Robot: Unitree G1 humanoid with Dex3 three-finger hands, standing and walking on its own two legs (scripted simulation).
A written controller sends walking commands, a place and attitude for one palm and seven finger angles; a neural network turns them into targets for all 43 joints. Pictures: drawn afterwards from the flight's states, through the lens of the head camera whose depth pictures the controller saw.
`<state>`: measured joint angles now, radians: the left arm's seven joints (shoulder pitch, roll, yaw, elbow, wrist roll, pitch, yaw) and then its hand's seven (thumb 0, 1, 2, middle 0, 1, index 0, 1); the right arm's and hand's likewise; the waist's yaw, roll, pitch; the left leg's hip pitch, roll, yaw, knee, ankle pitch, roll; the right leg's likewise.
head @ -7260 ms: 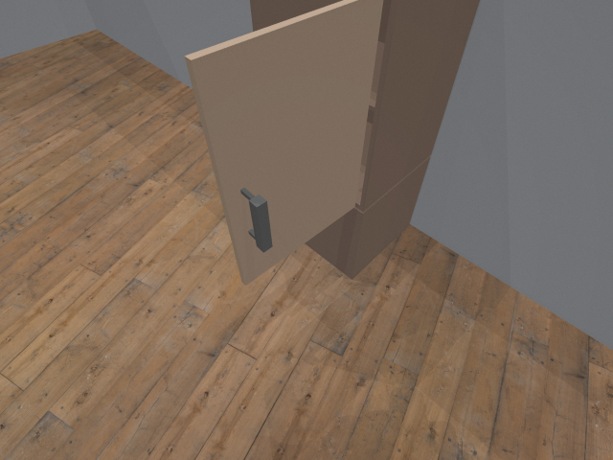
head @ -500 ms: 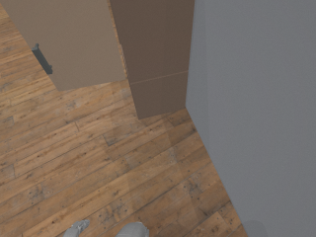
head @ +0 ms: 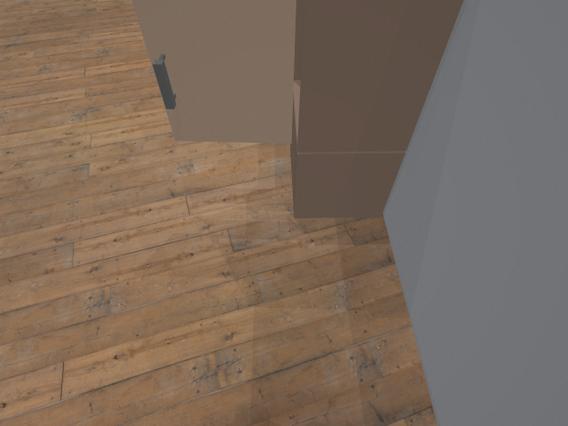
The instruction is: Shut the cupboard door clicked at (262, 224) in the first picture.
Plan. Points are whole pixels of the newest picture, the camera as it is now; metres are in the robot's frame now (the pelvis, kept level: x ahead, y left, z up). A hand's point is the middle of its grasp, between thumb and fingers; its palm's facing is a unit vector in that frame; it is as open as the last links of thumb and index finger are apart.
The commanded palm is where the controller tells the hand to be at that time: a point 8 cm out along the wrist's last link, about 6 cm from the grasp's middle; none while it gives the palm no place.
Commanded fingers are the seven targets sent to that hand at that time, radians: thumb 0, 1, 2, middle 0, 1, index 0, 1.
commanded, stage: take the last steps up to it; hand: left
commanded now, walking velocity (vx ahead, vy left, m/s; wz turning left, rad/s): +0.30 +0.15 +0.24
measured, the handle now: (166, 81) +0.99 +0.44 -0.10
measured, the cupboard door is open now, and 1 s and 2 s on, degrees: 87 87 87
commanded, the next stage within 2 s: come to a stop and stand still in 1.40 s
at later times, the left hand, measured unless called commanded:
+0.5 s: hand out of the picture +0.00 +0.20 -0.17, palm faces +0.26 -0.95 -0.18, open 7.4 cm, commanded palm none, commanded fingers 0.00 0.90 0.90 -0.20 -0.30 -0.20 -0.30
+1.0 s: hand (164, 277) +0.38 +0.28 -0.15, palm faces +0.09 -0.97 -0.23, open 7.4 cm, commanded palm none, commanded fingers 0.00 0.90 0.90 -0.20 -0.30 -0.20 -0.30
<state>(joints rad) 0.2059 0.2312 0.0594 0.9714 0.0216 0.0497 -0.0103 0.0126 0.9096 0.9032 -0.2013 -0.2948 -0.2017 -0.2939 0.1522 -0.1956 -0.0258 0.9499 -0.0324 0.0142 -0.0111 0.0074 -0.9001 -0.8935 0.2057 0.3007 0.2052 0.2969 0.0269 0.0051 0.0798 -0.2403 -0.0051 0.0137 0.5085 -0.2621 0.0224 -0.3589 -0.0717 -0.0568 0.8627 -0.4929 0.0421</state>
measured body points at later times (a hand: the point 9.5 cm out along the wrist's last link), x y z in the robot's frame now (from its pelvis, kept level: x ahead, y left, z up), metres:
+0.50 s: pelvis +0.12 +0.06 -0.01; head +0.16 +0.06 +0.44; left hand -0.01 +0.25 -0.16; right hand +0.26 -0.17 -0.15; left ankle +0.19 +0.19 -0.73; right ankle +0.01 -0.12 -0.73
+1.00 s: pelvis +0.28 +0.08 -0.01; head +0.30 +0.06 +0.44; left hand +0.37 +0.33 -0.13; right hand +0.26 -0.15 -0.18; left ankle +0.20 +0.19 -0.69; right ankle +0.32 +0.00 -0.74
